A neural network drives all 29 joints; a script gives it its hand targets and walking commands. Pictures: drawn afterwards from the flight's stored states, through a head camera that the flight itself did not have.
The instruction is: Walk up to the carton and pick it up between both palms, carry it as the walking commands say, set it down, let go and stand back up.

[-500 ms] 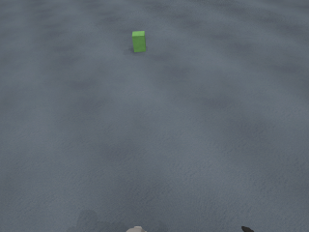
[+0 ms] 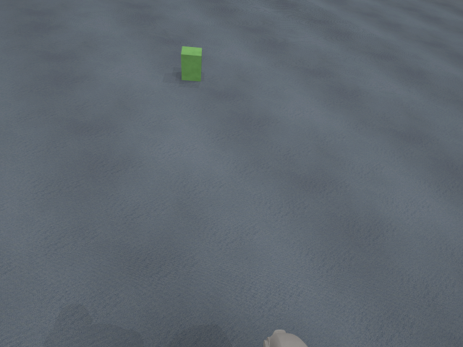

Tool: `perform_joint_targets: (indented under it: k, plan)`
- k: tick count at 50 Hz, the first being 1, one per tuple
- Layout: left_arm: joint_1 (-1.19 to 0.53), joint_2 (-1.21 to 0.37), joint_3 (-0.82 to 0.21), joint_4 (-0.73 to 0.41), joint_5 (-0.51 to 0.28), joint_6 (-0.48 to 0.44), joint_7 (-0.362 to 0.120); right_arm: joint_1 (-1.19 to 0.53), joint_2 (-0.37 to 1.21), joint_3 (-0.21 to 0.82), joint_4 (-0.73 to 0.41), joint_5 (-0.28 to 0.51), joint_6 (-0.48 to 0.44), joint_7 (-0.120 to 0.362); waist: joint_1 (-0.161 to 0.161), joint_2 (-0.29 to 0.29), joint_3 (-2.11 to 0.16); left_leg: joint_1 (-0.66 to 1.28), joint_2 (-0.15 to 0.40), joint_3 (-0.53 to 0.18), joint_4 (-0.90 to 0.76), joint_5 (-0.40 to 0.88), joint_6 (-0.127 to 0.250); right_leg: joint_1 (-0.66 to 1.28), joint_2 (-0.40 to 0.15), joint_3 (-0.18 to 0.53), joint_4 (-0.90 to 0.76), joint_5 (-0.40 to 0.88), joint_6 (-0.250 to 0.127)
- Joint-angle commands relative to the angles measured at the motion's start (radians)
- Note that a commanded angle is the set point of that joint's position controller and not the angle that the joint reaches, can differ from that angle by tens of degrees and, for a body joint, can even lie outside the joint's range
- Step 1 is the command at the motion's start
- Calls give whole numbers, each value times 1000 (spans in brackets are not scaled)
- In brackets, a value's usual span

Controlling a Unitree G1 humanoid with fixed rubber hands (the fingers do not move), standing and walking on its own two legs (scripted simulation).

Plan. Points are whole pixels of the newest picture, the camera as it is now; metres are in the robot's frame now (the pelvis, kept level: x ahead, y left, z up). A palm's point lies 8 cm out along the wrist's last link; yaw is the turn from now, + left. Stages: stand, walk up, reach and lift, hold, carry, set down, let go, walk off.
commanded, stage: walk up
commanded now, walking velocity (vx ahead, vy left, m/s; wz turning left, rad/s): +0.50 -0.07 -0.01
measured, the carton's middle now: (191, 64) +2.34 +0.14 -0.67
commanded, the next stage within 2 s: none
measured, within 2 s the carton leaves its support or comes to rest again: neither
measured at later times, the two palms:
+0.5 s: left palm (113, 304) +0.25 +0.22 -0.09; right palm (349, 290) +0.28 -0.28 -0.15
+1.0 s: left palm (113, 208) +0.50 +0.28 -0.15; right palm (312, 237) +0.40 -0.21 -0.11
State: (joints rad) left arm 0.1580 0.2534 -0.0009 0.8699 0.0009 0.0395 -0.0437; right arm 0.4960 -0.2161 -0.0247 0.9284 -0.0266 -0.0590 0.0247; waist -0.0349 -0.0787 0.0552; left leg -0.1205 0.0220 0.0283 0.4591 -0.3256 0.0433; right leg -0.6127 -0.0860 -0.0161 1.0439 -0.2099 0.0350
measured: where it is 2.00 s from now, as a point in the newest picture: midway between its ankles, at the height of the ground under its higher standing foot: (209, 234)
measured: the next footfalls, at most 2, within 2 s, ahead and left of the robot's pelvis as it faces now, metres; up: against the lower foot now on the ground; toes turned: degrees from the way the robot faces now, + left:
right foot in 0.20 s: +0.25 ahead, -0.16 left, +0.00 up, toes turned -10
left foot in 0.74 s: +0.49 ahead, +0.11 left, +0.00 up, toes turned +4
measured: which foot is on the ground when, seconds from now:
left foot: down 0.00-0.20, up 0.22-0.72, down 0.74-1.00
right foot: up 0.00-0.18, down 0.20-0.74, up 0.76-1.00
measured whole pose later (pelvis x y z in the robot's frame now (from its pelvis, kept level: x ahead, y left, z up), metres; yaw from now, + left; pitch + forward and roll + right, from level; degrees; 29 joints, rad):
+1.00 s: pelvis +0.41 +0.04 +0.00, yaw -1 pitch -1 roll -4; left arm 0.20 0.25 0.00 0.87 0.00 0.01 -0.03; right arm 0.40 -0.21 -0.03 0.95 -0.03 -0.05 0.04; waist -0.01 -0.03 0.05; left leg -0.28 0.03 0.08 0.50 -0.22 0.06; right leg -0.51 -0.08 -0.04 1.12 -0.33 0.02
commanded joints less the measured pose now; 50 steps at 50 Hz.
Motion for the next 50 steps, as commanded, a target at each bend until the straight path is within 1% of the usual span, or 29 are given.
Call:
perform_joint_targets:
  k: [1, 2, 4, 6, 8, 9, 10, 11, 12, 13, 14, 16, 17, 25, 27, 30, 32, 33, 35, 36, 37, 38, 39, 40, 43, 45, 47, 48, 50]
  plan:
    - [-177, 24, 40, -111, 22, -31, -13, 70, -134, -37, -1, 1, -29, -44, -56, 263, 24, 201, 236, -181, -284, 368, 51, -140, -16, -12, -160, 132, 22]
    - [-210, 14, 37, -126, 14, -41, -15, 48, -113, -32, 10, -4, -21, -43, -63, 329, 29, 145, 182, -106, -293, 339, 74, -52, -2, -54, -245, 106, 18]
    - [-199, 16, 45, -136, 7, -50, -9, 33, -130, -36, 6, -5, -5, -37, -60, 344, 37, 68, 162, -70, -257, 347, 73, 86, 26, -119, -357, 25, 18]
    - [-166, 21, 54, -124, 4, -63, 1, 72, -156, -49, 22, -3, -2, -41, -55, 312, 7, 79, 196, -87, -202, 500, 71, 173, 44, -140, -432, -25, 2]
    - [-62, 41, 65, -90, 13, -78, 11, 89, -168, -53, 35, 4, -4, -47, 0, 217, -46, 28, 194, -100, -51, 589, 66, 353, 48, -142, -566, -2, -17]
    - [127, 112, 88, -35, 23, -92, 22, 73, -144, -40, 23, 16, -8, -42, 90, 122, -166, -97, 134, -119, 160, 502, 40, 619, 4, -51, -586, 26, -46]
    - [300, 220, 127, 8, 44, -101, 35, 78, -82, -16, -4, 14, -17, -38, 149, -135, -262, -352, 44, -55, 478, 172, -6, 832, -285, 287, -646, 14, -111]
    - [420, 315, 135, 29, 49, -86, 50, 74, -74, -17, -32, 22, -3, -33, 163, -249, -338, -507, -37, -26, 769, -249, -18, 945, -524, 614, -731, 64, -200]
    - [415, 319, 120, 46, 37, -75, 68, -24, -143, -48, -50, 6, 17, -21, 144, -53, -271, -556, 9, -128, 862, -241, -21, 876, -514, 621, -778, -34, -195]
    - [349, 265, 108, 30, 33, -76, 72, -46, -136, -49, -40, 5, 30, -10, 100, 53, -174, -545, 33, -152, 854, -133, -41, 722, -450, 506, -786, -73, -140]
    - [238, 204, 98, 8, 24, -84, 70, -15, -98, -41, -25, 2, 30, -6, 61, 27, -80, -507, 59, -148, 802, -57, -39, 585, -379, 365, -804, -109, -101]
    - [158, 103, 79, 7, 18, -99, 54, -26, -54, -28, -12, -12, 38, 7, 36, -80, -7, -455, 74, -112, 751, 26, -55, 480, -270, 225, -822, -81, -91]
    - [179, 93, 78, 2, 13, -100, 49, -34, -52, -23, -12, -10, 46, 12, 36, -120, -26, -440, 74, -83, 719, 35, -63, 475, -258, 184, -825, -24, -84]
    - [260, 123, 81, -20, 7, -109, 51, -220, -61, -24, -33, -8, 67, 36, 65, -139, 65, -540, 105, -33, 553, 209, -102, 456, -259, 53, -887, 7, -107]
    - [255, 133, 89, -28, 5, -97, 59, -281, -70, -25, -53, -7, 65, 47, 73, -89, 108, -569, 111, -15, 446, 208, -115, 494, -268, -1, -887, 5, -106]
    - [270, 149, 100, -17, 14, -88, 64, -386, -49, -10, -96, -8, 57, 65, 86, -112, 99, -488, 120, 11, 242, 181, -91, 550, -275, -43, -842, 116, -100]
    - [203, 184, 114, -23, 27, -81, 62, -354, -54, -3, -96, -3, 54, 66, 46, -161, 76, -388, 123, 18, 136, 104, -68, 525, -302, -36, -801, 186, -95]
    - [232, 184, 109, -18, 18, -75, 63, -334, -41, 3, -84, -2, 48, 54, 45, -139, 37, -337, 95, 56, 85, 93, -65, 534, -290, -36, -754, 226, -99]
    - [235, 154, 100, -21, 17, -75, 52, -135, -96, -13, -6, -5, 19, 31, -29, 13, -120, -43, 11, 67, -9, 101, -20, 475, -189, -85, -445, 226, -70]
    - [252, 113, 85, -40, 17, -80, 45, 20, -199, -47, 32, -16, 3, 21, -88, 252, -226, 147, 134, -135, -77, -36, 11, 315, -77, -127, -146, -4, -45]
    - [230, 51, 70, -82, 16, -78, 36, 100, -304, -76, 55, -13, 0, 9, -100, 464, -235, 225, 325, -541, -237, -236, 41, 87, 78, -101, 83, -380, -24]
    - [204, 63, 73, -94, 19, -76, 33, 78, -342, -84, 46, -1, -1, -7, -71, 382, -174, 182, 435, -743, -339, -342, 92, -3, 74, -33, 190, -375, -51]
    - [154, 63, 80, -88, 25, -72, 24, 11, -305, -78, 36, 1, -3, -12, -56, 220, -90, 99, 420, -732, -351, -376, 57, -15, 29, 43, 201, -275, -58]
    - [104, 82, 82, -109, 26, -68, 22, -68, -262, -68, 17, 4, 0, -15, -43, 189, -39, -22, 376, -635, -355, -376, 89, 12, -19, 46, 183, -225, -59]
    - [140, 66, 67, -59, 33, -70, 14, -133, -152, -40, 14, 3, -21, -16, 19, 261, -96, -20, 227, -393, -294, -160, 54, 81, -34, 17, 115, -122, -40]
    - [113, 45, 61, -50, 36, -52, 11, -108, -137, -40, 8, 4, -22, -14, 20, 267, -59, -62, 222, -372, -330, -147, 56, 53, -5, -11, 106, -72, -24]
    - [85, 28, 59, -23, 39, -30, 10, -52, -149, -45, 11, -1, -34, -17, 9, 154, 8, -60, 292, -415, -361, -143, 24, -16, -29, 30, 117, -11, -6]
    - [72, 21, 61, -23, 38, -22, 5, -26, -155, -46, 3, -3, -34, -18, 4, 163, 6, -63, 278, -417, -361, -121, -41, -11, -18, 42, 104, 21, 2]
    - [24, 29, 53, -36, 40, -13, 1, -13, -155, -49, 1, -2, -34, -21, -8, 200, 13, -23, 272, -389, -381, -117, -25, -64, -20, 29, 72, 63, 14]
